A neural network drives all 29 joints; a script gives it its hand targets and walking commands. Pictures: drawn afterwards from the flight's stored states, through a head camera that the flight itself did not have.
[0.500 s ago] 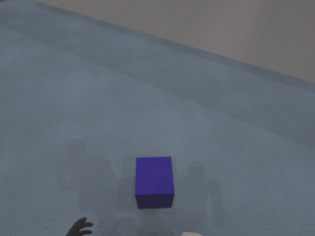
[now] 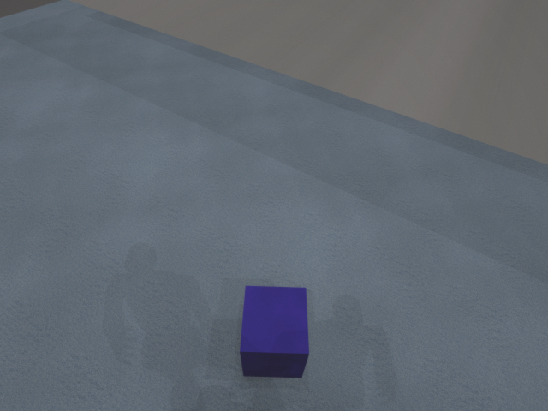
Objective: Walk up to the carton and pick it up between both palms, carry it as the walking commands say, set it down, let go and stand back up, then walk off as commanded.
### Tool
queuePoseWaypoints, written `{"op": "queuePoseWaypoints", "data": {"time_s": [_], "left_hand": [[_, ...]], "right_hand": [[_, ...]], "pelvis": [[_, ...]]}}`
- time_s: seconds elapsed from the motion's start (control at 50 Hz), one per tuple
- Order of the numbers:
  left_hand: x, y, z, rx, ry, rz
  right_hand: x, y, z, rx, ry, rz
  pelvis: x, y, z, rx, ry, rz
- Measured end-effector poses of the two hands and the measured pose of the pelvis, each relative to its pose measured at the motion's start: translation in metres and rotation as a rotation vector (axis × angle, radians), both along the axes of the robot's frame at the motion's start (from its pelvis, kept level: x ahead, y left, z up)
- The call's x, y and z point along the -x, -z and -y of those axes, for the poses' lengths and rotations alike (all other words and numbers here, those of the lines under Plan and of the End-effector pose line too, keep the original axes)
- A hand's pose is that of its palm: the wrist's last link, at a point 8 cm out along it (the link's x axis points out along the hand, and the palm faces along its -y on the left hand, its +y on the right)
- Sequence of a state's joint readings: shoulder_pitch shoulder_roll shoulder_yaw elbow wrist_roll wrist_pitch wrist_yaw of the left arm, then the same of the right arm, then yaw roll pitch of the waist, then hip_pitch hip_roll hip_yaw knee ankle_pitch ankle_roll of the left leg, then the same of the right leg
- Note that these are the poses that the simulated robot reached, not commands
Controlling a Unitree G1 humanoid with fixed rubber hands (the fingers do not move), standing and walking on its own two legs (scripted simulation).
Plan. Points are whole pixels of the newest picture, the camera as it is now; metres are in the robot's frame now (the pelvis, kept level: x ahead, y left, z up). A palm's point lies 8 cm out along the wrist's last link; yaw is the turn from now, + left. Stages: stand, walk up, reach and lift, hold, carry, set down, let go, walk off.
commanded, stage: walk up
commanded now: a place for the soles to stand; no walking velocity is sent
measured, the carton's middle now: (274, 332) +0.47 -0.01 -0.65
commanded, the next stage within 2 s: reach and lift in 0.78 s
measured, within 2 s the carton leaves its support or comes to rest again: neither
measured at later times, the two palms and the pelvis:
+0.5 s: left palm out of the picture +0.06 +0.25 -0.13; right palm out of the picture +0.06 -0.26 -0.13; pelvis +0.03 -0.01 +0.00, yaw +4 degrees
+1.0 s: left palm (114, 389) +0.18 +0.25 -0.11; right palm (435, 392) +0.18 -0.25 -0.11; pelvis +0.01 -0.01 -0.02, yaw +1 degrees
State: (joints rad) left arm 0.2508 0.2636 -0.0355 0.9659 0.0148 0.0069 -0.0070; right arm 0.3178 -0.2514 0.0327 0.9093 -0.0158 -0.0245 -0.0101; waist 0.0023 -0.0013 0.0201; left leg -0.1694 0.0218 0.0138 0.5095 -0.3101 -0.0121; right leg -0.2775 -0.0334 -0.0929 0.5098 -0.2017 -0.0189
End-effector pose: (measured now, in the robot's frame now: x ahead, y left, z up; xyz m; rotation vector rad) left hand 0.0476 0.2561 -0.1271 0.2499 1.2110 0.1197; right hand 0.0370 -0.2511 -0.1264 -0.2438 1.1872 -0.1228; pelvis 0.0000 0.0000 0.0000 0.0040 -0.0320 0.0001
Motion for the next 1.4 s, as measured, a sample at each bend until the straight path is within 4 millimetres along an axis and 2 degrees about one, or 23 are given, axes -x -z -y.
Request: {"op": "queuePoseWaypoints", "data": {"time_s": [0.14,0.5,0.78,0.82,0.9,0.96,1.0,1.06,1.16,1.28,1.4], "left_hand": [[0.007,0.002,0.007,0.003,-0.023,-0.037],[-0.011,0.002,0.007,-0.012,-0.061,-0.032],[0.005,0.004,0.003,-0.013,-0.106,-0.063],[-0.017,0.000,0.003,-0.011,-0.089,-0.006],[-0.091,-0.010,0.001,-0.015,-0.051,0.089],[-0.123,-0.017,0.000,-0.016,-0.062,0.075],[-0.130,-0.019,0.002,-0.007,-0.071,0.062],[-0.127,-0.017,0.008,0.015,-0.077,0.051],[-0.120,0.001,0.018,0.043,-0.090,0.056],[-0.130,0.020,0.023,0.049,-0.080,0.127],[-0.152,0.027,0.030,0.064,-0.064,0.192]], "right_hand": [[0.000,0.001,0.004,0.000,-0.006,-0.035],[-0.027,0.002,0.011,0.018,-0.048,-0.044],[-0.033,0.002,0.010,0.028,-0.076,-0.055],[-0.056,-0.001,0.009,0.026,-0.072,-0.013],[-0.121,-0.009,0.007,0.000,-0.040,0.070],[-0.141,-0.013,0.006,-0.012,-0.024,0.032],[-0.143,-0.014,0.004,-0.017,-0.019,0.006],[-0.137,-0.010,0.000,-0.026,-0.020,-0.016],[-0.134,0.007,-0.009,-0.054,-0.031,0.008],[-0.147,0.025,-0.009,-0.055,-0.021,0.089],[-0.165,0.032,-0.005,-0.053,-0.020,0.149]], "pelvis": [[-0.011,0.000,0.005,0.004,-0.016,-0.004],[-0.026,0.000,0.011,0.012,-0.061,-0.008],[-0.028,0.000,0.010,0.016,-0.099,-0.004],[-0.023,0.005,0.010,0.018,-0.080,-0.036],[-0.009,0.015,0.010,0.019,-0.033,-0.072],[-0.007,0.017,0.009,0.013,-0.019,-0.107],[-0.009,0.016,0.009,0.007,-0.012,-0.130],[-0.012,0.017,0.006,0.002,-0.006,-0.164],[-0.010,0.028,0.001,0.000,0.004,-0.231],[0.005,0.046,-0.004,-0.003,0.009,-0.318],[0.024,0.059,-0.007,-0.012,0.018,-0.346]]}}
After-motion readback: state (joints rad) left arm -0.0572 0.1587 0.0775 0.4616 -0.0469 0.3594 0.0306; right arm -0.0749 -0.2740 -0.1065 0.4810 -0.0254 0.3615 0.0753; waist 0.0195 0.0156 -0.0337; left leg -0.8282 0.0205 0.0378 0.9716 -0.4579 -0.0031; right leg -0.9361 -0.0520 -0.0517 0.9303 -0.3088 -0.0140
